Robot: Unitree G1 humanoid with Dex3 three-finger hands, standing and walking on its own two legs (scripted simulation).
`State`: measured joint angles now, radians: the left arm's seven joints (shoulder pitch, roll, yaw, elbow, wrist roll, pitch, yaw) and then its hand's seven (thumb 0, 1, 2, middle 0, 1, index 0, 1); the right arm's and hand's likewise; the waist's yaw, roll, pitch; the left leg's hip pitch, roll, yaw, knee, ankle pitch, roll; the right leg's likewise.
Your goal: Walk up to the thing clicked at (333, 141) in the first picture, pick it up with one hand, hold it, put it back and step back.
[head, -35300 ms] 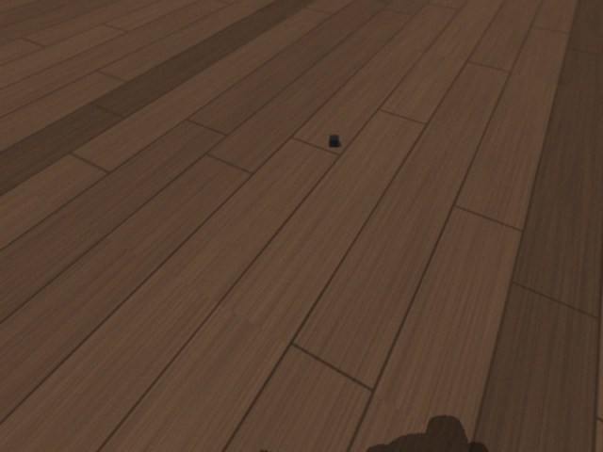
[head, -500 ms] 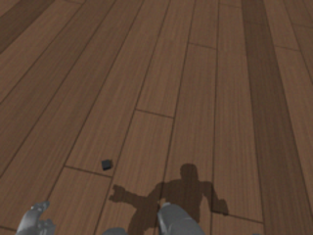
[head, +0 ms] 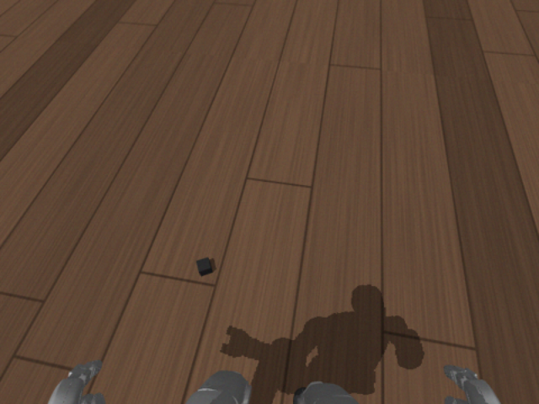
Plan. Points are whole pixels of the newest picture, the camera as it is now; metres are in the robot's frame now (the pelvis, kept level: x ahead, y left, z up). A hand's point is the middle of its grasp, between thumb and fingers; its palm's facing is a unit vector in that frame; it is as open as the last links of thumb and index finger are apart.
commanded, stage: step back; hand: left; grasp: from above
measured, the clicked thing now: (204, 266) +0.60 +0.28 -0.75
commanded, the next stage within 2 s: none
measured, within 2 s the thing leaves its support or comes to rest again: neither
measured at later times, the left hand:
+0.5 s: hand out of the picture -0.10 +0.28 -0.17, palm faces -0.02 -0.92 -0.39, open 7.4 cm
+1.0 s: hand out of the picture -0.22 +0.24 -0.15, palm faces +0.06 -0.91 -0.41, open 7.4 cm
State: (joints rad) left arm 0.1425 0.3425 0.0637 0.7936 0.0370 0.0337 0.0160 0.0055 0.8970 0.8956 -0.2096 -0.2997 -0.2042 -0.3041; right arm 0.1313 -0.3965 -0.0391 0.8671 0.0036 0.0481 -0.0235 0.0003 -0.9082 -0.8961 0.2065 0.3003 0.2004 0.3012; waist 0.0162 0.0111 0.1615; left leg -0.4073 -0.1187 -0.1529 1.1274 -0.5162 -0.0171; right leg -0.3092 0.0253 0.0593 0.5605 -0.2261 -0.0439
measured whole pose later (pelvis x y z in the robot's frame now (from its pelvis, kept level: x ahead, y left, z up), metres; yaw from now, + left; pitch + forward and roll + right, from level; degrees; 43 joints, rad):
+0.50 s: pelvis -0.17 -0.01 -0.01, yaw -1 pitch -2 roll -1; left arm 0.23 0.42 0.10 0.84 0.03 0.07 0.01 0.01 0.90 0.90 -0.21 -0.30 -0.20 -0.30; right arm 0.11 -0.36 -0.05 0.81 -0.03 0.02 -0.01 0.00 -0.90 -0.90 0.21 0.30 0.20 0.30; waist 0.03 -0.05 0.18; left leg -0.37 0.04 0.00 0.58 -0.17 0.01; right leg -0.32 0.06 0.14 0.99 -0.50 0.05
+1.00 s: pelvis -0.35 -0.04 -0.02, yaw +4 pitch -3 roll +2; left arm 0.08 0.40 0.07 0.77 0.03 0.06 0.03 0.00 0.90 0.90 -0.21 -0.30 -0.20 -0.30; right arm 0.21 -0.35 -0.04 0.89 -0.03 0.05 -0.01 0.00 -0.91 -0.90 0.21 0.30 0.20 0.30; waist 0.00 -0.07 0.21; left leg -0.25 -0.08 -0.01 0.65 -0.35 0.02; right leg -0.45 -0.05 0.02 0.79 -0.35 -0.01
